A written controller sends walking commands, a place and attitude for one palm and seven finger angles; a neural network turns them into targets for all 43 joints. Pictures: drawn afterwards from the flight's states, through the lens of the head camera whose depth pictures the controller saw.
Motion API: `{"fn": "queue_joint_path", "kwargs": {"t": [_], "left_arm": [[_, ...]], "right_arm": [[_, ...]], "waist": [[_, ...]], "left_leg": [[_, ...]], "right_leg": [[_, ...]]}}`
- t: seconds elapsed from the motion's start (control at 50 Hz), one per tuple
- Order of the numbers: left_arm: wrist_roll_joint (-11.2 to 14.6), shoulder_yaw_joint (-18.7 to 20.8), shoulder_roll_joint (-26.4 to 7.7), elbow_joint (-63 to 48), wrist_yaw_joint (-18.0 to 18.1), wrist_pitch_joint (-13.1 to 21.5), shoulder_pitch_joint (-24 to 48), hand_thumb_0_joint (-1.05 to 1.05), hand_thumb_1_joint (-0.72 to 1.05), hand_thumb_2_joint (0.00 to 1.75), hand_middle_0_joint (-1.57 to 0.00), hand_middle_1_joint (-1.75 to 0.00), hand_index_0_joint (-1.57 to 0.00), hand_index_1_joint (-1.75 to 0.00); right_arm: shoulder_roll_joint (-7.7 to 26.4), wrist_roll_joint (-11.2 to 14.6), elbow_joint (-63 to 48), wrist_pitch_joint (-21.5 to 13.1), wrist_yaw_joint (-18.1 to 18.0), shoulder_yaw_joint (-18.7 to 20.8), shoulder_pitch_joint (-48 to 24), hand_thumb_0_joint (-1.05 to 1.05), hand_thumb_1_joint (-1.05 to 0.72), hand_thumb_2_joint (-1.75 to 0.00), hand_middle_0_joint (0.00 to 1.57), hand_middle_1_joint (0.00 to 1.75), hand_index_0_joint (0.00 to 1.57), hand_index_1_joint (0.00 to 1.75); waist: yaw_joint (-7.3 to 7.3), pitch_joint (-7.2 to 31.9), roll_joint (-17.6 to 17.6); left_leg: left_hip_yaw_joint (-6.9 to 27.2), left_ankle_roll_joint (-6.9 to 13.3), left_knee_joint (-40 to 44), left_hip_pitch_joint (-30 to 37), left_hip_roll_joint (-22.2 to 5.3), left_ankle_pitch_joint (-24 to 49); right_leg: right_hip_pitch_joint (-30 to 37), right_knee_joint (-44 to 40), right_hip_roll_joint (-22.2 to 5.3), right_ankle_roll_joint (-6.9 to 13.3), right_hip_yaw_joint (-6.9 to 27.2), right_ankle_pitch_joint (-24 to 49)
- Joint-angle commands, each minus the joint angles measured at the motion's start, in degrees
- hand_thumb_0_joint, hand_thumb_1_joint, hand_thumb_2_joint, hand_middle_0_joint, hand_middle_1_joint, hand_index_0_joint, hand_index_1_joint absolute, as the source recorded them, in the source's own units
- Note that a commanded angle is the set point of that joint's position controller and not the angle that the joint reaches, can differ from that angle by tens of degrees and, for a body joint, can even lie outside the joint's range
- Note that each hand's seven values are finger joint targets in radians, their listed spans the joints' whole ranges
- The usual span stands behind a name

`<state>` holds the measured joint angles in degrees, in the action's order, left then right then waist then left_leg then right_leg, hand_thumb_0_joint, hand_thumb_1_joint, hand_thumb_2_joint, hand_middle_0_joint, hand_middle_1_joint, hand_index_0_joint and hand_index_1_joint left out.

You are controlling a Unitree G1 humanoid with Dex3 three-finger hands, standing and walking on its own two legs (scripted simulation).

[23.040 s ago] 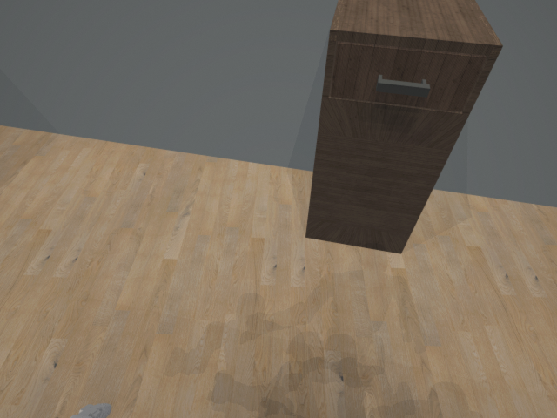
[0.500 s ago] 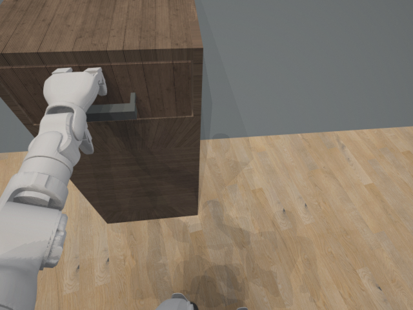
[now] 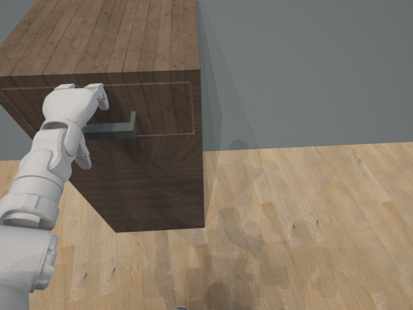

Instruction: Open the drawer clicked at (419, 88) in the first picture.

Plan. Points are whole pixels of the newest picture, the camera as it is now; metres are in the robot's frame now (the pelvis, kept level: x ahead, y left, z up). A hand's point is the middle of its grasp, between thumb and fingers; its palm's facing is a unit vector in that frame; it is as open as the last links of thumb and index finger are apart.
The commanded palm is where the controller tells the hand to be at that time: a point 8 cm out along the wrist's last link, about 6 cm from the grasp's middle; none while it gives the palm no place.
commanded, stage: re-aim the fingers above the handle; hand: left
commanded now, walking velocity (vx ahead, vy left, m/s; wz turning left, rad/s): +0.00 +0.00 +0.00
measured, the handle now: (105, 124) +0.49 +0.24 +0.05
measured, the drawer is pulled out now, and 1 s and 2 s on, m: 0.00 0.00 0.00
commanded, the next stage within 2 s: lower the fingers behind the handle in 1.82 s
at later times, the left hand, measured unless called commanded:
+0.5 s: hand (84, 119) +0.45 +0.25 +0.11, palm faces -0.02 -0.03 -1.00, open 13.6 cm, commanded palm +0.44 +0.26 +0.17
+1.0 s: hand (84, 117) +0.45 +0.25 +0.12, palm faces +0.01 -0.03 -1.00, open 13.6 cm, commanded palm +0.44 +0.25 +0.18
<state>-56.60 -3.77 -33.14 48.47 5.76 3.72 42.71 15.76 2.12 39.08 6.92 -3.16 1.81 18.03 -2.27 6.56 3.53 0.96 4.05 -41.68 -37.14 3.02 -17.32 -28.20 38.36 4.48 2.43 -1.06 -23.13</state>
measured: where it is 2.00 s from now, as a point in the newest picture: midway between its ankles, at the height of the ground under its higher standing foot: outside the picture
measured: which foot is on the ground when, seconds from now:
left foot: down 0.00-1.00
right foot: down 0.00-1.00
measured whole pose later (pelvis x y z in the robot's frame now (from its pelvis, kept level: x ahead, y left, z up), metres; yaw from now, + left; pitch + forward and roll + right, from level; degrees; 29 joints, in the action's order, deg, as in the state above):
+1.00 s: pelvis -0.01 +0.01 +0.00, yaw -1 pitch +11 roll -2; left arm -57.0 -3.9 -31.5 48.3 5.7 2.2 43.7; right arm 15.1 2.6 38.9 9.3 -2.6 1.9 18.2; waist -2.6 6.7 3.6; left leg -0.7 5.0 -38.9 -34.2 3.5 -15.7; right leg -26.1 36.7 3.7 1.4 0.6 -21.7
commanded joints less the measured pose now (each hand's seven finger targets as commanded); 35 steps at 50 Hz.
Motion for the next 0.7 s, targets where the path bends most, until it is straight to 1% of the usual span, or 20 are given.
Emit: {"fn": "queue_joint_path", "kwargs": {"t": [0.0,0.04,0.06,0.08,0.12,0.16,0.2,0.22,0.26,0.3,0.36,0.38,0.4,0.42,0.48,0.52,0.54,0.6,0.66,0.68], "left_arm": [[0.6,6.6,-16.2,-16.1,3.1,1.6,32.2,0.00,-0.50,0.30,-0.30,-1.20,-0.30,-1.20],[1.5,7.3,-16.6,-16.2,2.6,2.1,31.1,0.00,-0.50,0.30,-0.30,-1.20,-0.30,-1.20],[1.0,9.0,-19.0,-15.9,2.7,2.3,31.0,0.00,-0.50,0.30,-0.30,-1.20,-0.30,-1.20],[1.1,8.1,-17.9,-16.2,2.6,2.4,30.7,0.00,-0.50,0.30,-0.30,-1.20,-0.30,-1.20],[1.1,7.5,-16.5,-17.9,2.5,2.9,29.9,0.00,-0.50,0.30,-0.30,-1.20,-0.30,-1.20],[1.1,9.2,-18.0,-16.9,2.4,2.9,27.3,0.00,-0.50,0.30,-0.30,-1.20,-0.30,-1.20],[0.7,9.5,-18.7,-14.5,2.5,2.0,27.2,0.00,-0.50,0.30,-0.30,-1.20,-0.30,-1.20],[1.0,9.1,-18.0,-14.0,2.4,1.5,25.8,0.00,-0.50,0.30,-0.30,-1.20,-0.30,-1.20],[0.7,10.6,-20.1,-13.5,2.2,1.4,25.5,0.00,-0.50,0.30,-0.30,-1.20,-0.30,-1.20],[0.9,9.2,-19.1,-13.2,1.9,1.1,26.8,0.00,-0.50,0.30,-0.30,-1.20,-0.30,-1.20],[0.6,10.3,-20.4,-13.9,1.6,1.7,26.6,0.00,-0.50,0.30,-0.30,-1.20,-0.30,-1.20],[0.9,8.9,-18.6,-13.1,1.4,1.5,26.2,0.00,-0.50,0.30,-0.30,-1.20,-0.30,-1.20],[0.6,11.0,-21.1,-13.3,1.6,1.8,26.0,0.00,-0.50,0.30,-0.30,-1.20,-0.30,-1.20],[0.6,9.5,-19.4,-12.8,1.5,1.6,25.7,0.00,-0.50,0.30,-0.30,-1.20,-0.30,-1.20],[0.5,9.0,-18.9,-11.0,1.4,1.4,25.6,0.00,-0.50,0.30,-0.30,-1.20,-0.30,-1.20],[0.5,10.8,-20.8,-11.4,1.5,1.5,25.2,0.00,-0.50,0.30,-0.30,-1.20,-0.30,-1.20],[0.6,10.5,-20.4,-12.4,1.4,1.8,25.6,0.00,-0.50,0.30,-0.30,-1.20,-0.30,-1.20],[0.3,8.6,-17.9,-13.2,1.7,1.9,26.3,0.00,-0.50,0.30,-0.30,-1.20,-0.30,-1.20],[0.3,9.3,-18.3,-13.1,1.9,1.7,25.6,0.00,-0.50,0.30,-0.30,-1.20,-0.30,-1.20],[0.3,8.2,-17.2,-13.5,2.2,1.5,27.0,0.00,-0.50,0.30,-0.30,-1.20,-0.30,-1.20]], "right_arm": [[8.1,0.1,-4.5,0.0,-0.5,3.1,4.0,0.00,-0.90,-0.90,0.20,0.30,0.20,0.30],[8.1,0.0,-4.8,0.1,-0.7,3.0,3.6,0.00,-0.90,-0.90,0.20,0.30,0.20,0.30],[8.3,0.2,-4.5,0.3,-0.8,3.0,3.6,0.00,-0.90,-0.90,0.20,0.30,0.20,0.30],[8.2,0.1,-4.8,0.4,-0.8,3.0,3.3,0.00,-0.90,-0.90,0.20,0.30,0.20,0.30],[7.9,0.1,-4.9,0.5,-0.6,3.4,3.2,0.00,-0.90,-0.90,0.20,0.30,0.20,0.30],[7.9,0.2,-5.1,0.8,-0.4,3.3,2.6,0.00,-0.90,-0.90,0.20,0.30,0.20,0.30],[8.1,0.4,-4.8,1.3,-0.3,3.0,2.3,0.00,-0.90,-0.90,0.20,0.30,0.20,0.30],[8.1,0.3,-5.1,1.4,-0.3,3.0,2.0,0.00,-0.90,-0.90,0.20,0.30,0.20,0.30],[8.3,0.6,-5.3,1.8,-0.4,2.9,1.9,0.00,-0.90,-0.90,0.20,0.30,0.20,0.30],[8.2,0.8,-5.5,1.8,-0.4,2.7,1.4,0.00,-0.90,-0.90,0.20,0.30,0.20,0.30],[8.3,0.7,-5.6,1.9,-0.6,2.9,1.6,0.00,-0.90,-0.90,0.20,0.30,0.20,0.30],[8.2,0.5,-5.7,1.9,-0.7,2.9,1.7,0.00,-0.90,-0.90,0.20,0.30,0.20,0.30],[8.3,0.7,-5.7,2.0,-0.6,2.9,1.5,0.00,-0.90,-0.90,0.20,0.30,0.20,0.30],[8.2,0.5,-5.8,2.0,-0.6,2.8,1.4,0.00,-0.90,-0.90,0.20,0.30,0.20,0.30],[8.4,0.7,-5.8,2.1,-0.7,2.8,1.6,0.00,-0.90,-0.90,0.20,0.30,0.20,0.30],[8.5,0.6,-5.9,2.0,-0.8,2.9,1.7,0.00,-0.90,-0.90,0.20,0.30,0.20,0.30],[8.5,0.4,-6.1,2.1,-0.7,2.9,1.9,0.00,-0.90,-0.90,0.20,0.30,0.20,0.30],[8.1,0.6,-6.1,2.0,-0.4,3.0,1.9,0.00,-0.90,-0.90,0.20,0.30,0.20,0.30],[8.3,0.5,-6.2,2.0,-0.3,3.2,2.1,0.00,-0.90,-0.90,0.20,0.30,0.20,0.30],[8.4,0.5,-6.0,2.0,-0.2,3.2,2.0,0.00,-0.90,-0.90,0.20,0.30,0.20,0.30]], "waist": [[-3.21,22.9,2.2],[-3.07,22.9,0.8],[-2.80,22.9,0.5],[-2.65,22.8,2.3],[-2.48,23.8,3.0],[-1.79,23.8,2.4],[-2.00,20.6,0.3],[-1.50,20.8,0.6],[-1.40,21.8,-1.1],[-1.91,19.4,-0.3],[-1.66,21.4,-0.3],[-1.80,20.3,-0.1],[-1.18,20.3,0.7],[-1.38,19.7,0.4],[-1.83,17.6,0.1],[-1.07,19.1,0.2],[-1.13,20.6,0.1],[-1.32,19.5,1.7],[-1.03,20.7,0.5],[-1.55,19.5,1.6]], "left_leg": [[1.0,-0.2,1.3,25.8,-1.5,23.6],[0.5,0.1,1.3,24.6,-1.3,23.2],[0.5,0.1,1.4,24.2,-1.3,23.0],[0.3,0.1,1.4,24.2,-1.1,23.3],[0.4,-0.1,1.3,26.1,-1.3,24.2],[0.2,0.0,1.3,25.2,-1.2,24.6],[0.1,0.1,2.1,22.1,-1.2,21.8],[-0.3,0.1,2.3,21.6,-1.0,21.3],[-0.5,0.2,2.8,20.7,-1.0,20.8],[-0.5,0.2,3.4,19.9,-1.0,18.7],[-0.5,0.3,3.4,21.4,-1.2,19.7],[-0.5,0.3,3.5,21.0,-1.1,19.4],[-0.6,0.2,3.7,20.8,-1.2,19.0],[-0.5,0.2,3.9,20.5,-1.2,18.5],[-0.4,0.1,4.3,20.1,-1.5,16.8],[-0.5,0.1,4.4,20.6,-1.5,17.5],[-0.4,0.1,4.3,21.4,-1.5,18.8],[0.3,-0.2,4.5,22.9,-1.8,19.4],[0.6,-0.2,4.6,23.8,-2.0,19.5],[0.9,-0.4,4.8,24.0,-2.2,19.0]], "right_leg": [[-1.9,-4.6,-0.1,0.0,1.8,23.2],[0.3,-5.0,-0.4,-0.1,2.4,24.3],[0.4,-4.6,-0.3,-0.3,2.5,25.2],[0.4,-4.6,-0.3,-0.1,2.6,25.4],[-0.3,-4.6,-0.2,-0.1,2.4,24.8],[1.1,-4.5,-0.2,-0.2,2.7,26.4],[1.1,-4.9,-0.3,-0.2,2.5,24.7],[2.3,-5.1,-0.5,-0.2,2.7,25.0],[4.0,-5.2,-0.7,-0.5,3.0,25.7],[3.1,-5.7,-0.8,-0.5,2.9,23.9],[3.7,-5.7,-0.8,-0.5,3.1,24.2],[3.5,-5.9,-0.8,-0.4,3.0,23.9],[3.3,-5.9,-0.8,-0.3,3.1,23.2],[3.4,-5.9,-0.8,-0.3,2.9,22.6],[1.7,-6.4,-0.7,-0.2,2.6,19.8],[2.6,-6.3,-0.7,-0.2,2.8,20.3],[3.3,-6.2,-0.7,-0.1,2.8,21.1],[0.4,-5.8,-0.3,0.1,2.0,19.5],[0.5,-5.8,-0.3,0.0,1.9,18.5],[-0.9,-5.8,-0.2,0.2,1.5,17.4]]}}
